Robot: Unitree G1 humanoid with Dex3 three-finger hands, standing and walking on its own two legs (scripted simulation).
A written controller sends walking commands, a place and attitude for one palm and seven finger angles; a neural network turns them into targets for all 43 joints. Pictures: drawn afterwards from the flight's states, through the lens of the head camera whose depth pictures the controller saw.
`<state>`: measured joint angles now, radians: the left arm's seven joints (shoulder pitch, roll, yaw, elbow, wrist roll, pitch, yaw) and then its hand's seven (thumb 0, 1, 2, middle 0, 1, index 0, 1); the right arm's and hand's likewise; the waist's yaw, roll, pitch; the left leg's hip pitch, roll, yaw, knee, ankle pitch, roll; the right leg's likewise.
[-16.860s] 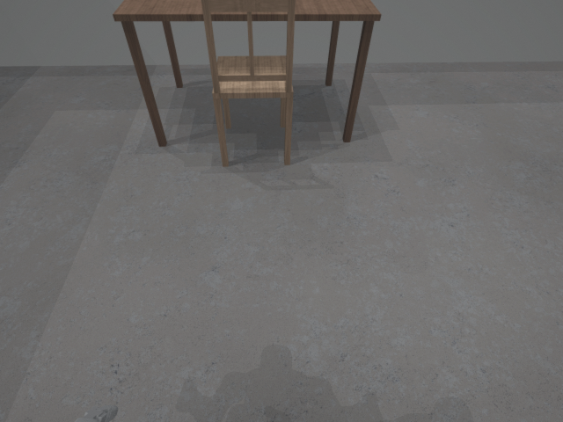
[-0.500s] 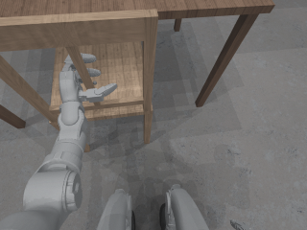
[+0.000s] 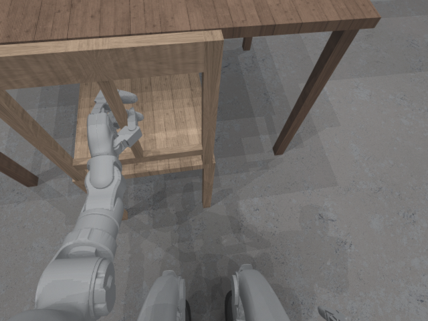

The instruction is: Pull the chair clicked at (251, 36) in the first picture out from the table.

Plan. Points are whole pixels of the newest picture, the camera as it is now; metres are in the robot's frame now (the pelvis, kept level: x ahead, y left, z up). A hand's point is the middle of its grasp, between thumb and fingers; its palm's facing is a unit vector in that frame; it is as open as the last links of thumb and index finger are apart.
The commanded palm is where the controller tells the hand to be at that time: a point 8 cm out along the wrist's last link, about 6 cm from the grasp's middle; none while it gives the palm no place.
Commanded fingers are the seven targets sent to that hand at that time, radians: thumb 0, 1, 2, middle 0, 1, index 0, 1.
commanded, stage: hook a spindle and tug to test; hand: left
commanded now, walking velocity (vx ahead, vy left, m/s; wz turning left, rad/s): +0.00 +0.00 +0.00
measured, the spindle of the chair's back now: (125, 123) +0.49 +0.16 +0.01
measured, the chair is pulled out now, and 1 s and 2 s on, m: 0.00 0.05 0.12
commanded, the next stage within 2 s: step backward, pulling the chair out in 0.36 s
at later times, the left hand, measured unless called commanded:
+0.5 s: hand (138, 140) +0.44 +0.13 +0.03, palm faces +0.12 -0.99 -0.05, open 5.2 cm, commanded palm +0.41 +0.18 +0.03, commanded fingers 0.00 0.90 0.90 -0.50 -1.45 -0.50 -1.45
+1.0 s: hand (136, 148) +0.41 +0.12 +0.05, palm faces -0.04 -0.99 -0.15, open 5.0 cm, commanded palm +0.38 +0.18 +0.04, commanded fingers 0.00 0.90 0.90 -0.50 -1.45 -0.50 -1.45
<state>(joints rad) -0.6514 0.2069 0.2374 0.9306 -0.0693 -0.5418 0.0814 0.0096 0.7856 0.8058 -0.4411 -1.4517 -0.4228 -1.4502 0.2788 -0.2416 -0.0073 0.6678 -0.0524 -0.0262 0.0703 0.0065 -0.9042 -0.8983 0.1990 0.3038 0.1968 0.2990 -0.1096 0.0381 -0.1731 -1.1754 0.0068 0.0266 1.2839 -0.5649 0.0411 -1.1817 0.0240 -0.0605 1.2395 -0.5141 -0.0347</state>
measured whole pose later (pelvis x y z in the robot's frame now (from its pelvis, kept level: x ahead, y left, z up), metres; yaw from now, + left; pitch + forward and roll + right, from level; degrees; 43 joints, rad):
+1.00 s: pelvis +0.02 +0.02 +0.11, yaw -2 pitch +13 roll -1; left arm -0.48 0.22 0.09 0.94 -0.07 -0.20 0.07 0.04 0.76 0.77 -0.27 -1.12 -0.50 -1.45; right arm 0.26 -0.24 -0.02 0.66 0.02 0.16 -0.09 0.01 -0.90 -0.90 0.20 0.30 0.20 0.30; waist -0.12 0.01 0.00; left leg -0.55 -0.01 0.09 0.60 -0.29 0.06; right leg -0.58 0.03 0.03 0.58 -0.23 0.00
